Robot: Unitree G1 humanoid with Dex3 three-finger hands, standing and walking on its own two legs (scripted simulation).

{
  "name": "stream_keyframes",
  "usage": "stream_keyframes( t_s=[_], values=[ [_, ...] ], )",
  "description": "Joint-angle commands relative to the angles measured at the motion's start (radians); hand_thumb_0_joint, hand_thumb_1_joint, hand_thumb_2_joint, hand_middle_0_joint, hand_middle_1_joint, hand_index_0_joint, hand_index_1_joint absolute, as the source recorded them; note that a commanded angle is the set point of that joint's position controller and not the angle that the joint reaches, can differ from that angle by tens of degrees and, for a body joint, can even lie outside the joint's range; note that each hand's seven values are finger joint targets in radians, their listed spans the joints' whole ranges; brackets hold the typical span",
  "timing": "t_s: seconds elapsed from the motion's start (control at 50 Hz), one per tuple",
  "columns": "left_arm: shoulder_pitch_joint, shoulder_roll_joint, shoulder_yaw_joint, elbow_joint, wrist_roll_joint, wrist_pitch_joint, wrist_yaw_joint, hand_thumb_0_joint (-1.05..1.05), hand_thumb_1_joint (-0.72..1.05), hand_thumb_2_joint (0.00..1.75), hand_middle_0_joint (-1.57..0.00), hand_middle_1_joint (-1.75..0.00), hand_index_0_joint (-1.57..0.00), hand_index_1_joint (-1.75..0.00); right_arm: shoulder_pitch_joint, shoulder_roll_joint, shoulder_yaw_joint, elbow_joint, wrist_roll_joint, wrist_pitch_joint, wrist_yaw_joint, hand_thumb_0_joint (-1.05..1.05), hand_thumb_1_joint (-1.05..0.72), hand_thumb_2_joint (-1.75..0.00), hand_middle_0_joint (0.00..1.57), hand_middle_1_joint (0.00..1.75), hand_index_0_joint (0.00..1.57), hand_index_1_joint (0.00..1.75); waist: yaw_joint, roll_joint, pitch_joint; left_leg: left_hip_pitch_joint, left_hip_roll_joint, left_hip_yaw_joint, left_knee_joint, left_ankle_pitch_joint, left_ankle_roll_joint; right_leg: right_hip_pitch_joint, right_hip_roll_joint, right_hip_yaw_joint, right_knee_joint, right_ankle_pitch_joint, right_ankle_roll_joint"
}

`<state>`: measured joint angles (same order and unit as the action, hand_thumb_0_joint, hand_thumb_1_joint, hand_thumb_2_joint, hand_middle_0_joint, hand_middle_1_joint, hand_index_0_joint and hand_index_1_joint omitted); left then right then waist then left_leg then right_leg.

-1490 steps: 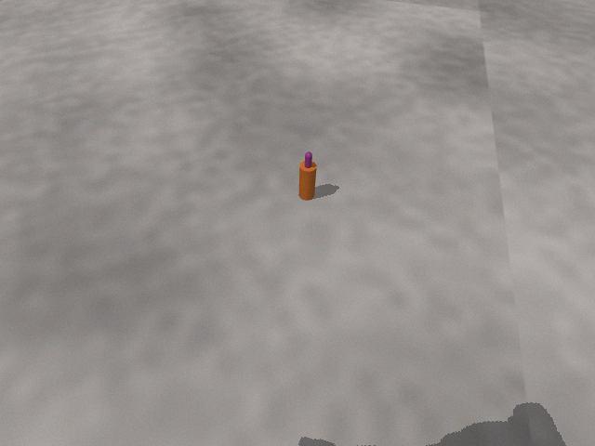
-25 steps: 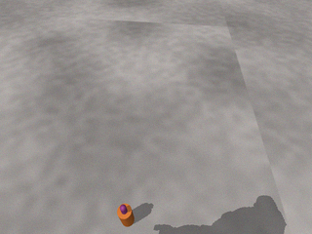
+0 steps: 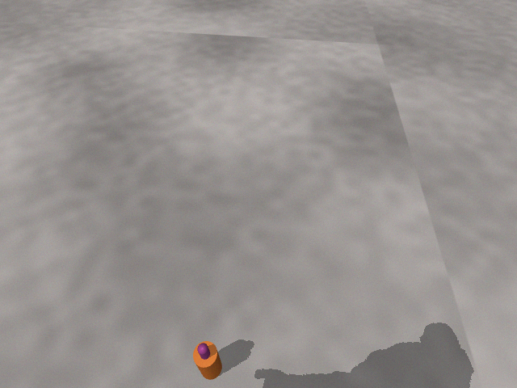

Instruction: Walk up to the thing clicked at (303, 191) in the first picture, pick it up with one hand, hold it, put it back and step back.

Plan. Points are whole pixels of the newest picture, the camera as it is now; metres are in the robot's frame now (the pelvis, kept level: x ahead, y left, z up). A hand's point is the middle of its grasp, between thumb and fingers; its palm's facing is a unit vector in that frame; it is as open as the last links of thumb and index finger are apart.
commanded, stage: stand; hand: left
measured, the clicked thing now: (207, 358) +0.31 +0.16 -0.65
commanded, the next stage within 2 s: step back in 0.38 s
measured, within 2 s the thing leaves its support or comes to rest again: neither
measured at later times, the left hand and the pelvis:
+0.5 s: hand out of the picture +0.08 +0.26 -0.16, palm faces +0.02 -0.93 -0.36, open 7.4 cm; pelvis -0.01 +0.00 -0.01, yaw +0 degrees
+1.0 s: hand out of the picture +0.02 +0.30 -0.18, palm faces -0.08 -0.93 -0.37, open 7.4 cm; pelvis -0.10 +0.05 -0.02, yaw -2 degrees
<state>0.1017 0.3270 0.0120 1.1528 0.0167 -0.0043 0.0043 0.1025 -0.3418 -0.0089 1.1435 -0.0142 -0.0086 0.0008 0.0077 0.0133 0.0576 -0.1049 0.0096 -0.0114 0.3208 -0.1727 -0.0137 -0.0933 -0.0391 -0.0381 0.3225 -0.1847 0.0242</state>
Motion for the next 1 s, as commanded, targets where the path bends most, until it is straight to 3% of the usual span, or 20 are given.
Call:
stream_keyframes(
  t_s=[0.0, 0.34, 0.36, 0.42, 0.48, 0.52, 0.54, 0.56, 0.6, 0.62, 0.64, 0.66, 0.68, 0.7, 0.72, 0.74, 0.78, 0.82, 0.9, 0.98],
  values=[
    [-0.038, 0.207, 0.040, -0.058, -0.001, -0.027, 0.012, 0.00, 0.90, 0.90, -0.20, -0.30, -0.20, -0.30, -0.037, -0.207, -0.035, -0.057, -0.001, -0.020, -0.017, 0.00, -0.90, -0.90, 0.20, 0.30, 0.20, 0.30, -0.004, -0.018, -0.092, 0.005, 0.119, -0.085, -0.036, 0.169, 0.031, 0.027, -0.104, 0.081, -0.049, 0.149, -0.031],
    [-0.031, 0.211, 0.037, -0.066, -0.003, -0.024, 0.010, 0.00, 0.90, 0.90, -0.20, -0.30, -0.20, -0.30, -0.032, -0.204, -0.027, -0.057, 0.001, -0.019, -0.017, 0.00, -0.90, -0.90, 0.20, 0.30, 0.20, 0.30, -0.005, -0.006, -0.071, -0.010, 0.116, -0.079, -0.053, 0.154, 0.023, 0.029, -0.100, 0.077, -0.050, 0.145, -0.031],
    [-0.032, 0.288, 0.085, -0.087, -0.025, -0.015, 0.014, 0.00, 0.90, 0.90, -0.20, -0.30, -0.20, -0.30, -0.064, -0.263, -0.052, -0.083, 0.012, -0.001, -0.009, 0.00, -0.90, -0.90, 0.20, 0.30, 0.20, 0.30, -0.009, -0.025, 0.024, -0.082, 0.099, -0.093, 0.059, 0.302, 0.054, -0.049, -0.092, 0.086, 0.036, 0.287, -0.046],
    [-0.010, 0.271, 0.095, -0.131, -0.028, -0.007, 0.019, 0.00, 0.90, 0.90, -0.20, -0.30, -0.20, -0.30, -0.030, -0.247, -0.062, -0.118, 0.026, 0.014, -0.004, 0.00, -0.90, -0.90, 0.20, 0.30, 0.20, 0.30, -0.019, -0.021, -0.083, -0.072, 0.087, -0.077, 0.159, 0.344, 0.070, -0.029, -0.098, 0.077, 0.097, 0.329, -0.090],
    [-0.039, 0.289, 0.103, -0.189, -0.018, 0.004, 0.017, 0.00, 0.90, 0.90, -0.20, -0.30, -0.20, -0.30, -0.011, -0.235, -0.069, -0.154, 0.022, 0.031, 0.000, 0.00, -0.90, -0.90, 0.20, 0.30, 0.20, 0.30, -0.026, -0.087, -0.131, -0.098, 0.026, -0.039, 0.300, 0.193, 0.065, -0.078, -0.177, 0.162, 0.080, 0.305, -0.155],
    [-0.098, 0.319, 0.111, -0.236, -0.004, 0.010, 0.020, 0.00, 0.90, 0.90, -0.20, -0.30, -0.20, -0.30, 0.024, -0.220, -0.075, -0.171, 0.015, 0.049, 0.008, 0.00, -0.90, -0.90, 0.20, 0.30, 0.20, 0.30, -0.035, -0.183, -0.123, -0.120, -0.047, -0.003, 0.485, -0.135, 0.053, -0.152, -0.293, 0.245, 0.050, 0.308, -0.243],
    [-0.111, 0.328, 0.113, -0.258, 0.005, 0.012, 0.022, 0.00, 0.90, 0.90, -0.20, -0.30, -0.20, -0.30, 0.047, -0.224, -0.082, -0.185, 0.011, 0.057, 0.012, 0.00, -0.90, -0.90, 0.20, 0.30, 0.20, 0.30, -0.036, -0.214, -0.114, -0.133, -0.057, -0.027, 0.578, -0.291, 0.059, -0.205, -0.335, 0.271, 0.054, 0.303, -0.280],
    [-0.147, 0.334, 0.116, -0.278, 0.010, 0.013, 0.024, 0.00, 0.90, 0.90, -0.20, -0.30, -0.20, -0.30, 0.089, -0.226, -0.088, -0.192, 0.013, 0.061, 0.015, 0.00, -0.90, -0.90, 0.20, 0.30, 0.20, 0.30, -0.059, -0.235, -0.104, -0.133, -0.032, -0.065, 0.627, -0.346, 0.069, -0.251, -0.351, 0.263, 0.064, 0.286, -0.285],
    [-0.169, 0.307, 0.104, -0.300, 0.012, 0.016, 0.025, 0.00, 0.90, 0.90, -0.20, -0.30, -0.20, -0.30, 0.123, -0.226, -0.092, -0.195, 0.018, 0.054, 0.016, 0.00, -0.90, -0.90, 0.20, 0.30, 0.20, 0.30, -0.066, -0.218, -0.088, -0.146, -0.024, -0.049, 0.515, -0.276, 0.071, -0.234, -0.284, 0.195, 0.148, 0.300, -0.239],
    [-0.178, 0.301, 0.100, -0.312, 0.010, 0.020, 0.026, 0.00, 0.90, 0.90, -0.20, -0.30, -0.20, -0.30, 0.157, -0.224, -0.093, -0.194, 0.013, 0.047, 0.014, 0.00, -0.90, -0.90, 0.20, 0.30, 0.20, 0.30, -0.076, -0.210, -0.092, -0.140, -0.009, -0.029, 0.360, -0.160, 0.065, -0.203, -0.244, 0.161, 0.215, 0.259, -0.186],
    [-0.145, 0.272, 0.093, -0.312, 0.002, 0.031, 0.023, 0.00, 0.90, 0.90, -0.20, -0.30, -0.20, -0.30, 0.137, -0.233, -0.097, -0.195, 0.004, 0.036, 0.009, 0.00, -0.90, -0.90, 0.20, 0.30, 0.20, 0.30, -0.060, -0.096, -0.078, -0.161, 0.026, -0.059, 0.171, 0.080, 0.062, -0.176, -0.158, 0.108, 0.317, 0.167, -0.138],
    [-0.116, 0.227, 0.088, -0.325, -0.013, 0.041, 0.022, 0.00, 0.90, 0.90, -0.20, -0.30, -0.20, -0.30, 0.111, -0.305, -0.116, -0.213, -0.021, 0.027, 0.005, 0.00, -0.90, -0.90, 0.20, 0.30, 0.20, 0.30, -0.039, 0.129, -0.067, -0.139, 0.167, -0.290, 0.084, 0.342, 0.097, -0.265, 0.010, 0.049, 0.508, -0.028, -0.075],
    [-0.097, 0.202, 0.086, -0.326, -0.014, 0.052, 0.029, 0.00, 0.90, 0.90, -0.20, -0.30, -0.20, -0.30, 0.101, -0.356, -0.122, -0.230, -0.030, 0.017, 0.001, 0.00, -0.90, -0.90, 0.20, 0.30, 0.20, 0.30, -0.027, 0.170, -0.052, -0.093, 0.261, -0.420, 0.052, 0.523, 0.157, -0.377, 0.129, 0.126, 0.638, -0.426, -0.061],
    [-0.063, 0.216, 0.088, -0.325, -0.009, 0.055, 0.040, 0.00, 0.90, 0.90, -0.20, -0.30, -0.20, -0.30, 0.095, -0.395, -0.129, -0.249, -0.019, 0.015, -0.002, 0.00, -0.90, -0.90, 0.20, 0.30, 0.20, 0.30, -0.044, 0.175, -0.101, -0.084, 0.311, -0.459, 0.064, 0.594, 0.190, -0.381, 0.147, 0.223, 0.736, -0.496, -0.057],
    [-0.071, 0.225, 0.092, -0.313, -0.008, 0.057, 0.047, 0.00, 0.90, 0.90, -0.20, -0.30, -0.20, -0.30, 0.064, -0.375, -0.125, -0.262, -0.018, 0.015, -0.009, 0.00, -0.90, -0.90, 0.20, 0.30, 0.20, 0.30, -0.041, 0.161, -0.113, -0.076, 0.315, -0.469, 0.062, 0.548, 0.200, -0.387, 0.152, 0.269, 0.809, -0.473, -0.062],
    [-0.058, 0.238, 0.092, -0.308, -0.011, 0.057, 0.050, 0.00, 0.90, 0.90, -0.20, -0.30, -0.20, -0.30, 0.023, -0.332, -0.119, -0.274, -0.019, 0.014, -0.019, 0.00, -0.90, -0.90, 0.20, 0.30, 0.20, 0.30, -0.019, 0.124, -0.121, -0.032, 0.284, -0.387, 0.100, 0.530, 0.210, -0.414, 0.137, 0.275, 0.856, -0.419, -0.063],
    [0.008, 0.243, 0.091, -0.297, -0.019, 0.054, 0.044, 0.00, 0.90, 0.90, -0.20, -0.30, -0.20, -0.30, -0.018, -0.275, -0.105, -0.299, -0.026, 0.013, -0.032, 0.00, -0.90, -0.90, 0.20, 0.30, 0.20, 0.30, 0.021, 0.116, -0.120, 0.004, 0.210, -0.249, 0.147, 0.497, 0.194, -0.439, 0.124, 0.244, 0.882, -0.322, -0.049],
    [0.011, 0.246, 0.098, -0.312, -0.008, 0.046, 0.038, 0.00, 0.90, 0.90, -0.20, -0.30, -0.20, -0.30, 0.043, -0.260, -0.108, -0.305, -0.019, 0.011, -0.038, 0.00, -0.90, -0.90, 0.20, 0.30, 0.20, 0.30, -0.009, 0.112, -0.149, 0.105, 0.229, -0.264, 0.182, 0.544, 0.241, -0.446, 0.111, 0.216, 0.849, -0.329, -0.023],
    [-0.019, 0.233, 0.101, -0.356, -0.004, 0.037, 0.031, 0.00, 0.90, 0.90, -0.20, -0.30, -0.20, -0.30, 0.114, -0.270, -0.116, -0.317, -0.009, 0.013, -0.041, 0.00, -0.90, -0.90, 0.20, 0.30, 0.20, 0.30, -0.056, 0.098, -0.124, 0.144, 0.250, -0.258, 0.199, 0.567, 0.272, -0.438, 0.101, 0.187, 0.709, -0.347, -0.002],
    [0.034, 0.221, 0.107, -0.356, -0.002, 0.031, 0.021, 0.00, 0.90, 0.90, -0.20, -0.30, -0.20, -0.30, 0.089, -0.286, -0.114, -0.346, -0.009, 0.018, -0.038, 0.00, -0.90, -0.90, 0.20, 0.30, 0.20, 0.30, -0.048, 0.121, -0.140, 0.079, 0.240, -0.239, 0.201, 0.433, 0.253, -0.320, 0.070, 0.119, 0.499, -0.307, -0.015]
  ],
)
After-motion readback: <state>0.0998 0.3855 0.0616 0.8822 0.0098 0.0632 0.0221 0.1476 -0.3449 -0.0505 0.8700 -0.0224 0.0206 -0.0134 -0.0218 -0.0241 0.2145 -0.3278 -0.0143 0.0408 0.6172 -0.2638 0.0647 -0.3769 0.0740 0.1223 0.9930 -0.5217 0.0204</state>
